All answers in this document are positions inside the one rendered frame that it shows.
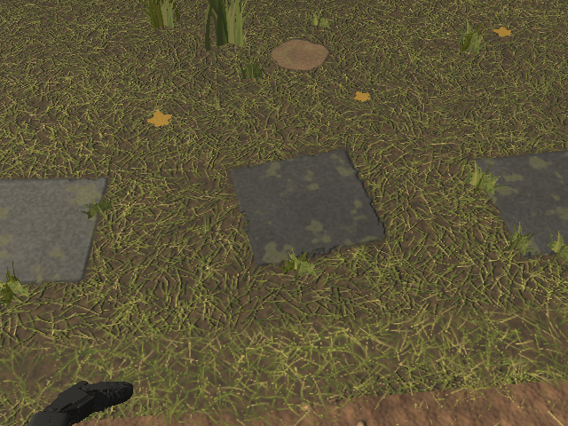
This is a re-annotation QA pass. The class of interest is robot left hand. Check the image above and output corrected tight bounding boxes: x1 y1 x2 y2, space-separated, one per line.
27 381 133 426

